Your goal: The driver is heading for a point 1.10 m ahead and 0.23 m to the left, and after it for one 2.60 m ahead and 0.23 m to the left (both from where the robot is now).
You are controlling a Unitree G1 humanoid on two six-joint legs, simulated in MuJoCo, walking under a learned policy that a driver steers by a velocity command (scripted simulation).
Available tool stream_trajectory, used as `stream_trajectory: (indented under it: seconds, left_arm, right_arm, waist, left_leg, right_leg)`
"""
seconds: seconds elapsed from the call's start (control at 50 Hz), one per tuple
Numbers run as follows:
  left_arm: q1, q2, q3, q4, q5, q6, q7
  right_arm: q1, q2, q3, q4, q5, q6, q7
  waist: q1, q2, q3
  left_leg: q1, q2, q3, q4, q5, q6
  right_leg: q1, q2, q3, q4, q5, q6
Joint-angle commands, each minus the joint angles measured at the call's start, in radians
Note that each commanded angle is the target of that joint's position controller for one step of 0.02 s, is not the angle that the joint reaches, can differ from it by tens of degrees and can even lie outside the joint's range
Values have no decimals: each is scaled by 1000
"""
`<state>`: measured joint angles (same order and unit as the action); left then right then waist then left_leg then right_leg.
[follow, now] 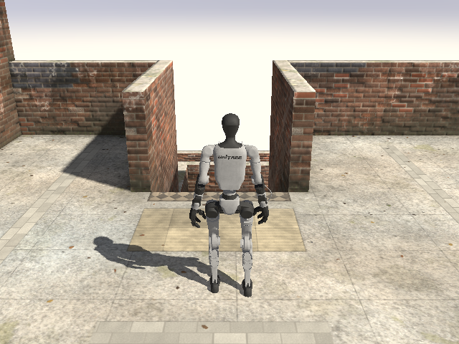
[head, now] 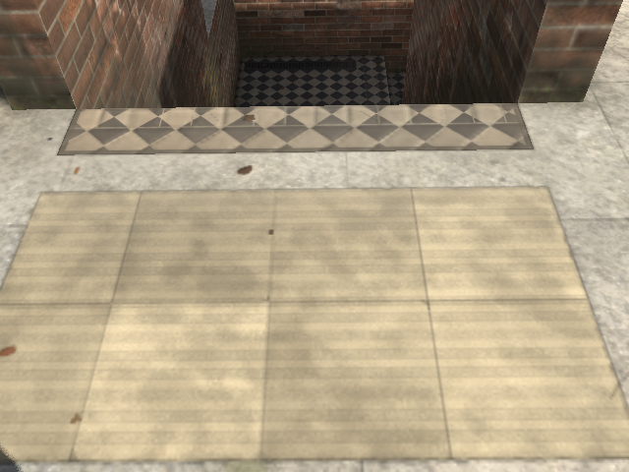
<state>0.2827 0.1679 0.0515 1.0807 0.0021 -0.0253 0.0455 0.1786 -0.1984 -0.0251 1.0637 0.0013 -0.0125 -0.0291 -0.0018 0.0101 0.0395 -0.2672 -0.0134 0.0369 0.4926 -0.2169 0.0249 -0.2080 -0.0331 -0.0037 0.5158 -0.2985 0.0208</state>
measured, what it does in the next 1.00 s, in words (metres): walks ahead: left foot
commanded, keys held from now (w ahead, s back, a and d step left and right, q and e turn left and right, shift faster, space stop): no key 0.24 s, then w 0.76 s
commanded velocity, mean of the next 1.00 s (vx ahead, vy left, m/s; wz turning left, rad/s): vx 0.27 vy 0.00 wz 0.00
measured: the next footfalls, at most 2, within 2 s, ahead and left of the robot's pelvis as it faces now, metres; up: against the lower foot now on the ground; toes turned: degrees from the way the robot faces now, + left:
left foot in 0.96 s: +0.45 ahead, +0.10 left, +0.00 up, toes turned +3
right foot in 1.48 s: +0.76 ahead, -0.14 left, +0.00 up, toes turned +4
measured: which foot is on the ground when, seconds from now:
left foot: down 0.00-0.52, up 0.54-0.94, down 0.96-1.00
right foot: down 0.00-0.98, up 1.00-1.00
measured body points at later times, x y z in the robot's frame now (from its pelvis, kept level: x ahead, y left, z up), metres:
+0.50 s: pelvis +0.05 -0.02 -0.01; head +0.05 -0.03 +0.44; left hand +0.05 +0.22 -0.15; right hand +0.05 -0.27 -0.17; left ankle +0.03 +0.10 -0.74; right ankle +0.01 -0.12 -0.73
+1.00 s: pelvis +0.28 +0.00 -0.02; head +0.33 +0.00 +0.42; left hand +0.19 +0.25 -0.16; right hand +0.51 -0.22 -0.12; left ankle +0.41 +0.09 -0.74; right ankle +0.05 -0.13 -0.69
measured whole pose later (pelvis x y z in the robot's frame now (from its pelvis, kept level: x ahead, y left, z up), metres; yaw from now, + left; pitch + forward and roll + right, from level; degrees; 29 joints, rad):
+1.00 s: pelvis +0.28 +0.00 -0.02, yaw +0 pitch +2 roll +1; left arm 0.49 0.20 0.05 1.08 -0.01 -0.08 0.01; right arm -0.08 -0.22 -0.05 0.88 0.02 -0.10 0.04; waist 0.05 -0.01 0.05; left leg -0.52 -0.02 0.08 0.60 -0.11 0.10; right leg 0.00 -0.03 0.02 0.77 -0.48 -0.01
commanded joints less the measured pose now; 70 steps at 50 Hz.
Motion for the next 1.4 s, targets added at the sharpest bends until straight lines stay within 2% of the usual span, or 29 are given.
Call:
stream_trajectory:
  seconds: [0.02,0.24,0.26,0.3,0.36,0.42,0.46,0.5,0.52,0.54,0.56,0.58,0.6,0.66,0.76,0.86,0.9,0.94,0.96,0.98,1.0,1.02,1.04,1.06,1.1,1.16,1.26,1.36,1.4]
  left_arm:
    - [58,89,14,-13,-2,-6,2]
    - [74,73,5,4,-2,4,4]
    - [97,64,4,17,-4,6,4]
    - [95,79,11,13,-16,8,8]
    - [63,56,5,-23,-27,-27,7]
    - [1,26,0,-63,-25,-66,-16]
    - [42,19,1,-59,-32,-77,-29]
    - [178,33,11,-4,-34,-84,-28]
    - [295,97,32,37,-25,-80,-22]
    - [426,221,64,57,-28,-84,-27]
    - [421,202,53,48,-4,-96,-36]
    - [350,136,32,25,0,-105,-36]
    - [294,113,23,5,-5,-108,-41]
    - [236,72,-2,-19,-6,-84,-47]
    - [253,137,1,-40,5,-74,-24]
    - [278,166,18,-21,-17,-81,-23]
    - [251,187,27,-26,-14,-75,-23]
    - [216,195,30,-36,-6,-58,-23]
    - [186,185,22,-59,2,-58,-27]
    - [305,43,-16,-75,-5,-74,-43]
    - [279,52,-16,-58,-27,-108,-53]
    - [166,134,8,-104,-55,-122,-52]
    - [86,159,12,-130,-57,-126,-43]
    - [55,163,23,-135,-42,-119,-30]
    - [114,115,29,-129,-28,-85,-17]
    - [58,110,32,-163,-22,-61,-11]
    - [-170,122,31,-242,-5,-72,-23]
    - [-349,114,14,-293,-22,-87,-53]
    - [-375,131,13,-312,-26,-98,-67]
  right_arm:
    - [5,-83,-14,-26,2,-6,-2]
    - [25,-84,-14,4,5,8,-7]
    - [43,-77,-14,17,5,9,-7]
    - [57,-104,-26,22,20,11,-9]
    - [98,-123,-35,16,33,-22,-5]
    - [195,-175,-54,33,29,-54,6]
    - [107,-179,-53,-3,25,-64,9]
    - [-51,-159,-48,-59,45,-59,14]
    - [-102,-116,-38,-84,42,-62,17]
    - [-121,-64,-26,-123,38,-79,18]
    - [-141,-90,-31,-134,39,-95,17]
    - [-105,-103,-35,-120,46,-104,25]
    - [-68,-99,-34,-101,47,-108,33]
    - [-84,-96,-45,-98,30,-105,46]
    - [-291,-28,-16,-177,24,-85,59]
    - [-382,-80,-17,-235,35,-84,75]
    - [-331,-120,-34,-236,31,-92,79]
    - [-77,-189,-75,-168,34,-90,68]
    - [112,-236,-96,-121,29,-83,58]
    - [258,-328,-115,-97,-1,-79,52]
    - [245,-257,-89,-84,-1,-77,55]
    - [125,-204,-72,-97,14,-84,60]
    - [17,-157,-56,-123,17,-92,64]
    - [-49,-120,-44,-129,5,-100,72]
    - [-73,-89,-34,-113,-9,-109,79]
    - [-15,-130,-37,-84,-7,-110,60]
    - [113,-166,-40,-67,2,-98,29]
    - [221,-190,-47,-57,21,-80,21]
    - [243,-192,-51,-55,25,-70,16]
  waist:
    - [4,-35,-32]
    - [2,-13,-9]
    - [3,-12,-29]
    - [-4,-13,25]
    - [-24,49,126]
    - [-47,148,90]
    - [9,152,83]
    - [106,101,87]
    - [143,-32,56]
    - [166,-311,15]
    - [153,-289,39]
    - [98,-162,69]
    - [67,-118,56]
    - [35,-89,52]
    - [66,-96,104]
    - [55,-118,132]
    - [6,-138,64]
    - [-124,-167,-100]
    - [-203,-141,-213]
    - [-145,133,-413]
    - [-147,187,-474]
    - [-120,164,-278]
    - [-82,67,-168]
    - [-39,0,-104]
    - [28,47,-74]
    - [40,57,-8]
    - [-20,21,23]
    - [-80,30,44]
    - [-75,44,43]
  left_leg:
    - [64,38,-36,-52,140,38]
    - [80,43,-43,-42,173,30]
    - [88,31,-31,-42,56,34]
    - [26,19,-37,-43,-352,61]
    - [-7,122,-198,-124,-568,127]
    - [61,317,-536,-278,-600,247]
    - [-20,335,-533,-287,-544,245]
    - [-214,205,-291,-190,-390,141]
    - [-354,107,-139,38,-245,72]
    - [-527,-14,43,381,-185,6]
    - [-647,-9,-40,577,-312,21]
    - [-712,45,-90,689,-248,41]
    - [-718,70,-89,716,-164,55]
    - [-627,119,-51,593,-12,50]
    - [-445,62,31,236,197,15]
    - [-371,49,24,66,232,60]
    - [-268,14,40,47,184,92]
    - [56,-49,79,51,156,136]
    - [375,59,-46,85,142,180]
    - [758,358,-560,0,-102,350]
    - [735,413,-838,-204,-207,358]
    - [579,371,-685,-233,-211,295]
    - [383,341,-524,-256,-119,258]
    - [214,302,-411,-283,-15,232]
    - [39,236,-279,-334,34,207]
    - [-38,216,-199,-395,76,226]
    - [57,197,-157,-397,182,203]
    - [151,201,-166,-335,161,185]
    - [201,228,-202,-281,147,176]
  right_leg:
    - [-30,-16,14,-89,158,-30]
    - [-30,-4,0,-89,172,-27]
    - [-20,8,-14,-90,65,-32]
    - [-84,26,-22,-64,-255,-69]
    - [-229,13,-7,19,-345,-101]
    - [-291,33,-41,230,-164,-113]
    - [-208,11,-18,221,-180,-147]
    - [101,23,-31,-65,-96,-172]
    - [277,-64,116,-140,-78,-182]
    - [417,-279,487,-313,-139,-276]
    - [413,-368,674,-338,-93,-335]
    - [426,-350,587,-304,-9,-310]
    - [424,-306,473,-299,78,-272]
    - [344,-222,234,-334,327,-194]
    - [154,-151,83,-411,372,-184]
    - [235,-210,55,-412,430,-179]
    - [308,-226,34,-303,726,-158]
    - [282,-188,-10,-6,1037,-122]
    - [60,-153,-16,258,866,-92]
    - [-336,33,-8,712,217,-25]
    - [-445,85,160,899,-228,-50]
    - [-549,19,142,947,-184,-73]
    - [-528,-42,107,907,-85,-86]
    - [-468,-83,87,846,-14,-88]
    - [-342,-131,93,757,38,-93]
    - [-386,-150,71,642,93,-69]
    - [-498,-132,43,304,360,-30]
    - [-434,-56,14,54,390,-7]
    - [-403,-42,30,-7,344,-14]
Keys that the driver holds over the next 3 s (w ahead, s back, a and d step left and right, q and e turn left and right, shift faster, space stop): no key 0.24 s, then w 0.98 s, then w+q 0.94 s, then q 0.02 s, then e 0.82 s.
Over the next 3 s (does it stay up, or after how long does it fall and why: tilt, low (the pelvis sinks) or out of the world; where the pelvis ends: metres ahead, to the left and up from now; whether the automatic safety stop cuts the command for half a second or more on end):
stays up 1.12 0.23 0.01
